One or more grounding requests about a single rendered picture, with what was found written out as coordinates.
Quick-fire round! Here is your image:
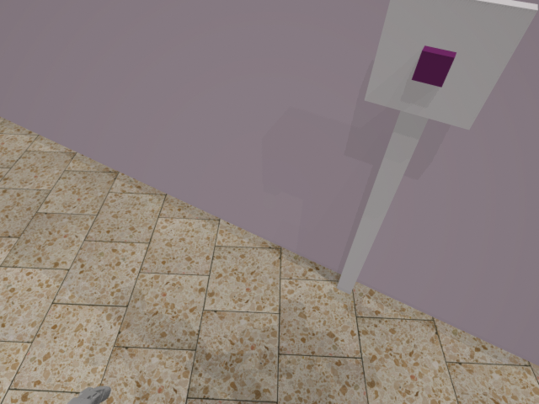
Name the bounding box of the panel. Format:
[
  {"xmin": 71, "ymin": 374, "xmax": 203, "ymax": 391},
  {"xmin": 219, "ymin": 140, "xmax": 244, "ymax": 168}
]
[{"xmin": 337, "ymin": 0, "xmax": 538, "ymax": 295}]

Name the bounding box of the button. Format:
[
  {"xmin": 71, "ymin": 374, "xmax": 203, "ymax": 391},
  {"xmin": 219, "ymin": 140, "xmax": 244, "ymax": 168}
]
[{"xmin": 412, "ymin": 45, "xmax": 456, "ymax": 87}]

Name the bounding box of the robot left hand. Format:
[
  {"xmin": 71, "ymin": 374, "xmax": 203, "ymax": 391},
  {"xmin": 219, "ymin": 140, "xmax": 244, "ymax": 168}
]
[{"xmin": 67, "ymin": 386, "xmax": 111, "ymax": 404}]

